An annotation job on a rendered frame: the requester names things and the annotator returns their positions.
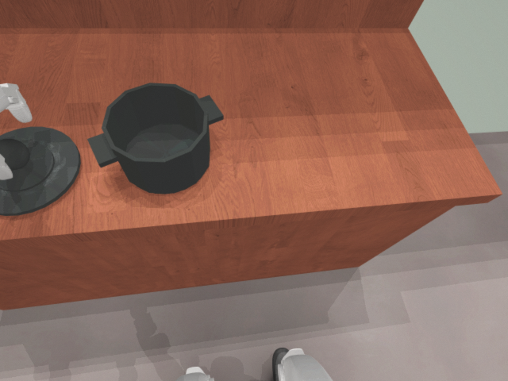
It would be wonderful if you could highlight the right robot shin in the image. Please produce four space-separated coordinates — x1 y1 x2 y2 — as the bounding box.
282 348 305 360

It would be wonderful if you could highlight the pot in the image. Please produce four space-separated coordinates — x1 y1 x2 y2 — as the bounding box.
87 83 224 194

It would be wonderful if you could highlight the knob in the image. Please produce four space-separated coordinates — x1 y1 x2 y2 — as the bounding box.
0 139 30 170

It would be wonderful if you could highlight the robot left hand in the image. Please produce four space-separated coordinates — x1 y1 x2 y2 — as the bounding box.
0 83 33 180

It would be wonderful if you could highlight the right robot foot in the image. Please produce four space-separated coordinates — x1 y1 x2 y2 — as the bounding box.
272 348 289 381

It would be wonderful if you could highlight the table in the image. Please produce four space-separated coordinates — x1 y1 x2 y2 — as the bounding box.
0 0 503 310

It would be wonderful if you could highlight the lid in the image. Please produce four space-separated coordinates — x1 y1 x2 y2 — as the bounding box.
0 127 81 216

